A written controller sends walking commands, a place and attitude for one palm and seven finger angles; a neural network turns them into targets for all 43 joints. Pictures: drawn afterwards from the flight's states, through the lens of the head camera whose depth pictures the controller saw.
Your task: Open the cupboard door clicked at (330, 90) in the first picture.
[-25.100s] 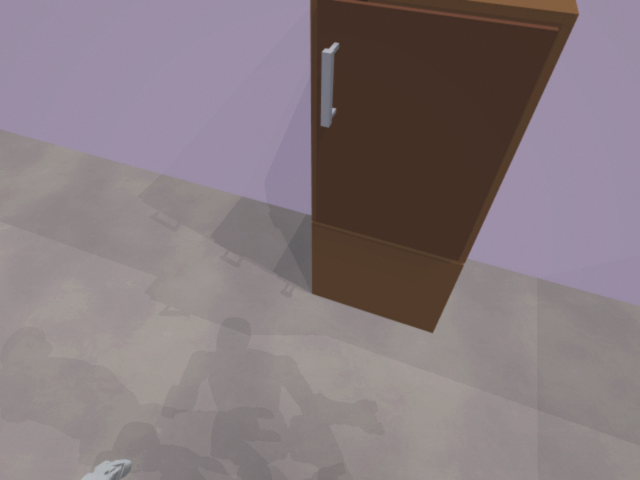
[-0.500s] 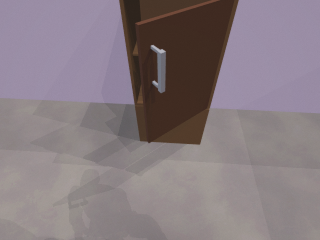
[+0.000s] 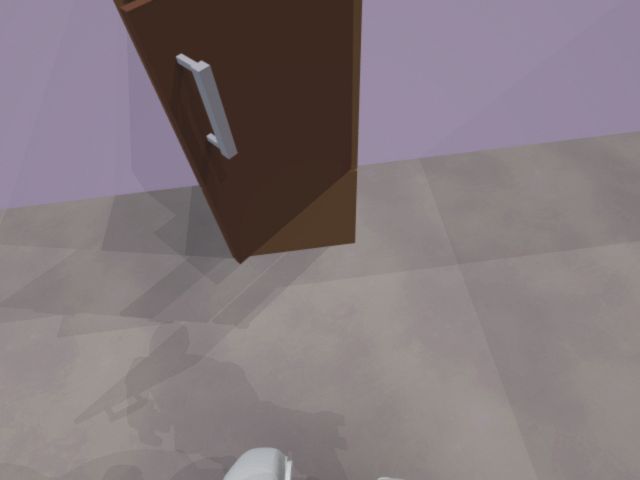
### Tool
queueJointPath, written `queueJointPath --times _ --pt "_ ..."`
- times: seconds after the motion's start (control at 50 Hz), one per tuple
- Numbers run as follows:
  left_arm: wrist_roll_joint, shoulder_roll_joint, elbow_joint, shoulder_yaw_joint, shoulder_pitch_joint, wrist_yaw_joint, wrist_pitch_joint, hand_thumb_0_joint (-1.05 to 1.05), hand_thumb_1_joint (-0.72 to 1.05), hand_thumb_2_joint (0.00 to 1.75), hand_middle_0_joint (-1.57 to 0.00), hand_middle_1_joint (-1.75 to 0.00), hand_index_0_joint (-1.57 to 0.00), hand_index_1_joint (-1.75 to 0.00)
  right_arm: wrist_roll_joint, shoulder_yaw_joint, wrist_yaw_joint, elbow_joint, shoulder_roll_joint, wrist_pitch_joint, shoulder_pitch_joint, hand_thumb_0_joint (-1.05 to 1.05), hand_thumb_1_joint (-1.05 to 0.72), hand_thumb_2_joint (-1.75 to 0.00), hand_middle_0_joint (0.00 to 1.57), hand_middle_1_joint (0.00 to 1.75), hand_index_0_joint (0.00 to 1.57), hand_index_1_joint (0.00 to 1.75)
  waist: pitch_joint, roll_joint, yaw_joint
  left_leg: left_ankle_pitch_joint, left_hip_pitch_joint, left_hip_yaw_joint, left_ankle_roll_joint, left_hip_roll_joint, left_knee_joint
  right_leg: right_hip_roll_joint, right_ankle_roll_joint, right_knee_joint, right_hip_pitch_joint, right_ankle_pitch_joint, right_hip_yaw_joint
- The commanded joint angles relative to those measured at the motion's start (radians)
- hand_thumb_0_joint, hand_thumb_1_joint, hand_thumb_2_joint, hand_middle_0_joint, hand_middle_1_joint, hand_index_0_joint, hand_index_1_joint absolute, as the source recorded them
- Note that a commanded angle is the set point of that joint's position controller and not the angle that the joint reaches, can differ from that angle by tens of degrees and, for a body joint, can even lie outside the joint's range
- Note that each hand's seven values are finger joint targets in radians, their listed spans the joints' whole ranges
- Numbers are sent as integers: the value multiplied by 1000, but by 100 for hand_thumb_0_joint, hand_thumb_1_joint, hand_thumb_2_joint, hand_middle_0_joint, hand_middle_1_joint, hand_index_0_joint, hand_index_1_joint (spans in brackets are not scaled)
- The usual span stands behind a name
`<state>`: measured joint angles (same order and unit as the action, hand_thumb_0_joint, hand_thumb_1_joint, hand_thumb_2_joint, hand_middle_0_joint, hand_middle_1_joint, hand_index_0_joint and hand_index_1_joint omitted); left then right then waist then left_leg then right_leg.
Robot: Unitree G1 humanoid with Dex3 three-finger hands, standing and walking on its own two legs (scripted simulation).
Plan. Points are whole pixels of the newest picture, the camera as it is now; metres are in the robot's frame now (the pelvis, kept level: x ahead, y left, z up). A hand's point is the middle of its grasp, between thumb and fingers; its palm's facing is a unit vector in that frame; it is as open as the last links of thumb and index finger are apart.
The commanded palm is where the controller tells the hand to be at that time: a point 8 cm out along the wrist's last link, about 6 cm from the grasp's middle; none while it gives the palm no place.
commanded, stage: walk to a spot facing it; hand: left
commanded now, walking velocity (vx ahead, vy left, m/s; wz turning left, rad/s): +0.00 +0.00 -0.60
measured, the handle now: (208, 109) +0.59 +0.22 +0.10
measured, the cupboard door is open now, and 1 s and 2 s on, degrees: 41 41 41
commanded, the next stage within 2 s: none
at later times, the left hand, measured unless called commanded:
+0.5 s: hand (165, 470) +0.13 +0.26 -0.18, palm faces -0.20 -0.95 -0.23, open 7.4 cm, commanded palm none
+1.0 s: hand (263, 374) +0.27 +0.13 -0.16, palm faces -0.61 -0.75 -0.26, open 7.4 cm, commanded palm none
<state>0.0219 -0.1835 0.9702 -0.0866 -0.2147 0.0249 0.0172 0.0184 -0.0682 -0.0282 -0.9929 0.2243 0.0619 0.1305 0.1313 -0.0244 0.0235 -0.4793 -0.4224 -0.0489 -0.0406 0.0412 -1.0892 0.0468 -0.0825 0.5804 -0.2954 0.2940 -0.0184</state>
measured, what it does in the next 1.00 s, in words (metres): steps on the spot, turning right: left foot, then right foot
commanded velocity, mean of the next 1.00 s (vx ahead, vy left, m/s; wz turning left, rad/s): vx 0.00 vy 0.00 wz -0.60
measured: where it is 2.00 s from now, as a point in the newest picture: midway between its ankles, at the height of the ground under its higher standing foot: (379, 478)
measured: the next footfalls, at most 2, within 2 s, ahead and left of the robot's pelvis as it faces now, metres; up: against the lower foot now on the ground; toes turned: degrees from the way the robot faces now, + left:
left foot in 0.46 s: +0.10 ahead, +0.17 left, +0.00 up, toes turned -19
right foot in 0.86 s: +0.01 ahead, -0.08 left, +0.00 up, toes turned -36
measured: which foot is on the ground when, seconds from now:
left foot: up 0.00-0.44, down 0.46-0.86, up 0.88-1.00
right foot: down 0.00-0.44, up 0.46-0.84, down 0.86-1.00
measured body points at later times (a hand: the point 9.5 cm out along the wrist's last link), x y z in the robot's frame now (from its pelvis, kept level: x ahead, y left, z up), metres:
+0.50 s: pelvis +0.04 +0.06 +0.00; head +0.11 +0.07 +0.44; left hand +0.14 +0.31 -0.16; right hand +0.11 -0.21 -0.12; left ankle +0.06 +0.18 -0.74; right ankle +0.00 -0.07 -0.71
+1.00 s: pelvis +0.05 +0.04 +0.00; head +0.10 +0.00 +0.44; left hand +0.30 +0.17 -0.14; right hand -0.09 -0.19 -0.15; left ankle +0.09 +0.17 -0.67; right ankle -0.03 -0.06 -0.73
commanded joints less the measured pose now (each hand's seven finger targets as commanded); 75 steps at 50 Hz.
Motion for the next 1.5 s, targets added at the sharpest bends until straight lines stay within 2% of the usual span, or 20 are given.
queueJointPath --times 0.0,0.28,0.38,0.4,0.42,0.44,0.48,0.56,0.74,0.8,0.82,0.84,0.86,0.94,1.12,1.16,1.18,1.2,1.28,1.48 --pt "-4 -192 -49 -40 -83 12 -16 0 90 90 -20 -30 -20 -30 -8 -12 2 104 52 -22 -20 0 -90 -90 20 30 20 30 -186 66 4 84 -128 76 -22 17 -41 -257 -100 -227 231 -439 -357" --pt "10 -218 -74 -52 -122 7 -5 0 90 90 -20 -30 -20 -30 -22 -7 -10 191 64 -41 -144 0 -90 -90 20 30 20 30 -193 173 37 27 -80 98 -19 -40 222 -218 -118 -168 266 -629 -491" --pt "0 -213 -108 -47 -14 4 6 0 90 90 -20 -30 -20 -30 -29 -10 -17 159 81 -56 4 0 -90 -90 20 30 20 30 -209 141 -46 227 254 104 -1 -37 605 -138 -25 -96 35 -461 -459" --pt "-10 -174 -126 -37 -11 1 7 0 90 90 -20 -30 -20 -30 -20 -16 -25 149 134 -68 57 0 -90 -90 20 30 20 30 -229 5 -65 254 413 214 37 85 736 -49 24 -13 -110 -247 -372" --pt "-21 -126 -137 -28 -43 -14 5 0 90 90 -20 -30 -20 -30 -4 -32 -27 160 231 -77 81 0 -90 -90 20 30 20 30 -255 -274 -55 376 510 497 145 367 820 74 93 214 -271 262 -176" --pt "-8 -164 -145 -28 -2 -18 5 0 90 90 -20 -30 -20 -30 4 -28 -31 169 245 -66 91 0 -90 -90 20 30 20 30 -200 -217 -63 486 410 541 232 458 810 25 123 405 -282 353 -98" --pt "9 -156 -150 -32 -11 -34 6 0 90 90 -20 -30 -20 -30 21 -11 -32 200 186 -71 30 0 -90 -90 20 30 20 30 -143 -93 -19 619 297 430 257 392 783 -15 140 575 -301 269 -59" --pt "-2 -129 -138 -23 9 -54 21 0 90 90 -20 -30 -20 -30 12 3 -30 177 140 -75 80 0 -90 -90 20 30 20 30 -170 -177 -13 882 367 110 162 233 695 -53 154 591 -301 151 -5" --pt "-3 -113 -173 3 124 -67 19 0 90 90 -20 -30 -20 -30 16 -17 -12 132 194 -66 190 0 -90 -90 20 30 20 30 -146 -203 -65 797 349 18 148 276 662 -48 113 176 -109 138 115" --pt "-5 -145 -145 -6 35 -59 6 0 90 90 -20 -30 -20 -30 5 -22 -6 135 201 -64 172 0 -90 -90 20 30 20 30 -178 -151 -10 762 273 -38 78 251 517 -40 76 -93 119 -83 116" --pt "1 -217 -118 -20 -59 -47 -4 0 90 90 -20 -30 -20 -30 -9 -19 0 152 172 -63 159 0 -90 -90 20 30 20 30 -245 9 36 602 117 -103 22 204 341 -162 28 -161 352 -364 -32" --pt "9 -342 -91 -51 -145 -26 -14 0 90 90 -20 -30 -20 -30 -17 4 4 208 82 -62 95 0 -90 -90 20 30 20 30 -254 351 75 -103 -173 -158 -38 32 70 -444 -99 -194 477 -799 -409" --pt "-9 -352 -76 -49 -172 -12 -10 0 90 90 -20 -30 -20 -30 -16 4 -8 206 122 -46 70 0 -90 -90 20 30 20 30 -262 304 97 -203 -187 16 -26 44 -50 -473 -177 -181 417 -807 -402" --pt "-1 -245 -134 -26 32 4 3 0 90 90 -20 -30 -20 -30 -13 -5 2 173 106 -33 69 0 -90 -90 20 30 20 30 -141 257 -1 -12 -139 38 -38 64 -25 -299 -116 -194 203 -545 -239" --pt "-2 -234 -158 -26 113 -17 11 0 90 90 -20 -30 -20 -30 -15 -7 -2 134 91 -54 195 0 -90 -90 20 30 20 30 -154 173 -88 239 259 -8 -25 -15 559 -180 -15 -116 -71 -242 -263" --pt "-22 -121 -185 -4 56 -29 21 0 90 90 -20 -30 -20 -30 9 -38 -12 135 264 -76 247 0 -90 -90 20 30 20 30 -206 -325 -87 305 407 440 129 393 810 33 109 263 -294 272 -35" --pt "-10 -158 -191 -7 89 -30 19 0 90 90 -20 -30 -20 -30 11 -38 -17 140 272 -74 259 0 -90 -90 20 30 20 30 -208 -244 -102 363 350 482 207 472 811 -13 110 461 -273 355 -50" --pt "-11 -152 -207 -15 86 -39 14 0 90 90 -20 -30 -20 -30 19 -32 -21 174 265 -73 207 0 -90 -90 20 30 20 30 -187 -138 -73 350 259 439 244 471 815 -55 117 548 -253 323 -48" --pt "-2 -100 -159 -13 73 -62 20 0 90 90 -20 -30 -20 -30 18 -3 -22 167 161 -83 151 0 -90 -90 20 30 20 30 -167 -187 -33 691 350 98 141 283 735 -83 139 562 -285 157 27" --pt "6 -99 -169 1 141 -90 -4 0 90 90 -20 -30 -20 -30 22 -24 11 111 190 -86 234 0 -90 -90 20 30 20 30 -117 -148 -70 166 302 -42 115 320 757 -66 92 24 -64 134 157"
